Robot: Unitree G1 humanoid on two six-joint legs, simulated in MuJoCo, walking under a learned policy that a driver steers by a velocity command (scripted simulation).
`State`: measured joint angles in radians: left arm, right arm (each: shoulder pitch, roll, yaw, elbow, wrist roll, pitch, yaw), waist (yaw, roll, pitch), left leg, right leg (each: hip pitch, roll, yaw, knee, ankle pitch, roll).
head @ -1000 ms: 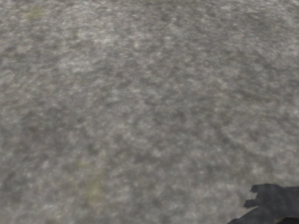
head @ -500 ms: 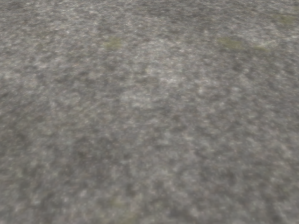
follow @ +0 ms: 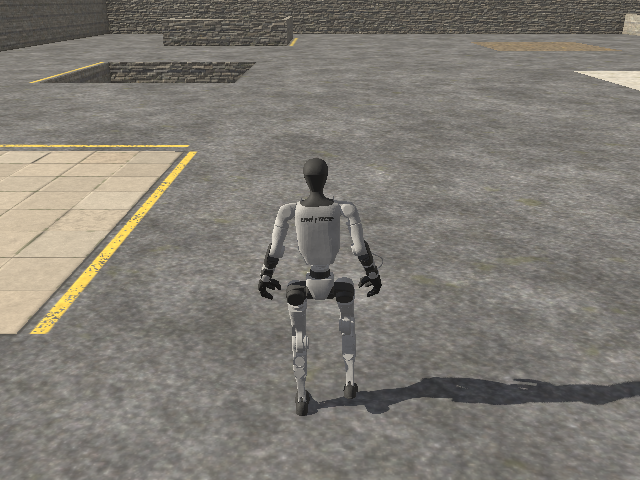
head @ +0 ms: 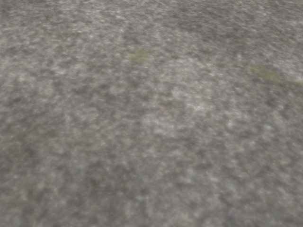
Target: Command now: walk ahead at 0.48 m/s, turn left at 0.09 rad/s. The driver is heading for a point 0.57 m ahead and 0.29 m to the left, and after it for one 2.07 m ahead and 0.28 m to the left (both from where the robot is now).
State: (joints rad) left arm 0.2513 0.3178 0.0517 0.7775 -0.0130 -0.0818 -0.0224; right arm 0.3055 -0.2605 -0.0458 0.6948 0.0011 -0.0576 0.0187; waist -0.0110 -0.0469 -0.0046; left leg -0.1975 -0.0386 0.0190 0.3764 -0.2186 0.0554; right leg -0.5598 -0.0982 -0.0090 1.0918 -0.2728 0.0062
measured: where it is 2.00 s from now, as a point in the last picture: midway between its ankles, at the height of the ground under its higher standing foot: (97, 121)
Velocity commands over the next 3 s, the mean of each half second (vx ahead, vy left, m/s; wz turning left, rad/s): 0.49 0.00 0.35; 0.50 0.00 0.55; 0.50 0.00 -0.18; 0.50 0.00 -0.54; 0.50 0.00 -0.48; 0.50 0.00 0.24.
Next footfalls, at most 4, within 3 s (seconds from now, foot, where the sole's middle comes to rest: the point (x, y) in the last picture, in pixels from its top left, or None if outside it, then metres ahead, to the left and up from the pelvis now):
0.30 right None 0.36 -0.13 -0.78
0.80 left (105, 214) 0.55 0.19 -0.78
1.34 right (120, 142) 0.94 0.15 -0.78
1.84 left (76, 109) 1.16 0.41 -0.78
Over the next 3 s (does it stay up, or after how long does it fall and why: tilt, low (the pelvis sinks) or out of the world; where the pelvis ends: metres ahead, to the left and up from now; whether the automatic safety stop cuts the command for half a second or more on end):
stays up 1.66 0.22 -0.02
